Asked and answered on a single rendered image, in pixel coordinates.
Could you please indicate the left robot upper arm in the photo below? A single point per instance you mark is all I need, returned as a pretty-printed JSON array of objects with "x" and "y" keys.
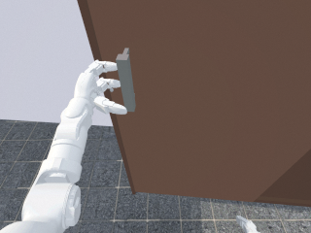
[{"x": 50, "y": 208}]

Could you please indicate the wardrobe door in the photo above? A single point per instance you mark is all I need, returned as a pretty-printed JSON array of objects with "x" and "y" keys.
[
  {"x": 222, "y": 91},
  {"x": 295, "y": 183}
]

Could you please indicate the robot right hand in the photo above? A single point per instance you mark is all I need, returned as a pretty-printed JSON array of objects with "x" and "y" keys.
[{"x": 246, "y": 225}]

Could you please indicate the left robot forearm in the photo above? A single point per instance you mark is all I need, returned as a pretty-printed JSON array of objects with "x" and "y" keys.
[{"x": 63, "y": 164}]

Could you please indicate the handle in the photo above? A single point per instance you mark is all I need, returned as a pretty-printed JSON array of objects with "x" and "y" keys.
[{"x": 125, "y": 76}]

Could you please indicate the robot left hand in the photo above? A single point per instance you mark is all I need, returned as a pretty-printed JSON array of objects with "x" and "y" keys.
[{"x": 87, "y": 86}]

